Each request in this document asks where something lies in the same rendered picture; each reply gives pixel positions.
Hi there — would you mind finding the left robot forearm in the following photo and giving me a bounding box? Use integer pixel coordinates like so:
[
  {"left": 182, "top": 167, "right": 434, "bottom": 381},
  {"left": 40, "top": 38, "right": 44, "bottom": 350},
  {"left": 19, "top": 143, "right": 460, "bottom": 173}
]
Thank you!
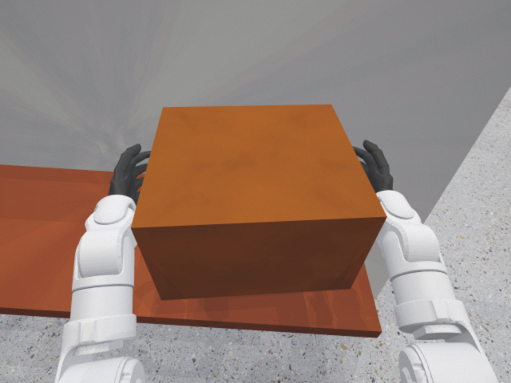
[{"left": 54, "top": 195, "right": 137, "bottom": 383}]

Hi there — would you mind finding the right robot forearm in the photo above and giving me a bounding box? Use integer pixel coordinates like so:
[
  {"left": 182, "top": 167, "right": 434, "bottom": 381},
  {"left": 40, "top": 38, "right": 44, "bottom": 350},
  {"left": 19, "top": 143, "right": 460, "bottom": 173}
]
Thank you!
[{"left": 375, "top": 190, "right": 498, "bottom": 383}]

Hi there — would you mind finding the right robot hand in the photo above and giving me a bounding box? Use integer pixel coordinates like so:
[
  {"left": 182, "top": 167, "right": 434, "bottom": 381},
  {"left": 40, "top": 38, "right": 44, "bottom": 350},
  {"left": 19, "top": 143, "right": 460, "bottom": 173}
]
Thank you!
[{"left": 352, "top": 140, "right": 393, "bottom": 193}]

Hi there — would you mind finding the left robot upper arm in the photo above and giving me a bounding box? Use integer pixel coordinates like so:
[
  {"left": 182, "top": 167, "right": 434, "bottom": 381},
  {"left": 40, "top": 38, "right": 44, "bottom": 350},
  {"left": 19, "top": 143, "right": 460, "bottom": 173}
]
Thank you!
[{"left": 58, "top": 356, "right": 145, "bottom": 383}]

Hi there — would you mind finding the table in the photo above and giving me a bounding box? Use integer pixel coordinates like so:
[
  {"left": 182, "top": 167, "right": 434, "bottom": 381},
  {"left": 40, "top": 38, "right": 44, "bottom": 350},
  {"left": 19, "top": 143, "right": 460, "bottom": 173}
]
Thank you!
[{"left": 0, "top": 164, "right": 382, "bottom": 338}]

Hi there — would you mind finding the left robot hand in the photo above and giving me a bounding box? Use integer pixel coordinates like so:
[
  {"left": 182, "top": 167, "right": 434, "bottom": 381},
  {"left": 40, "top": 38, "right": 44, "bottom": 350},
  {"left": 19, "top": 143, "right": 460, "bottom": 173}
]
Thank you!
[{"left": 108, "top": 144, "right": 151, "bottom": 205}]

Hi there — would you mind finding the carton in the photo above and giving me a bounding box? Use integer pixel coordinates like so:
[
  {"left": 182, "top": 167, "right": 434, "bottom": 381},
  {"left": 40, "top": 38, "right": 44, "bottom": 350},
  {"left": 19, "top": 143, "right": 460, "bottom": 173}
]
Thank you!
[{"left": 131, "top": 105, "right": 387, "bottom": 301}]

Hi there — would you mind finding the right robot upper arm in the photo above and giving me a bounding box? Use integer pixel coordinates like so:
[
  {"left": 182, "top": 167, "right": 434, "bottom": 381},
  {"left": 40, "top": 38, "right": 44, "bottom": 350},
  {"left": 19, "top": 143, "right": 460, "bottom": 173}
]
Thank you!
[{"left": 398, "top": 342, "right": 496, "bottom": 383}]

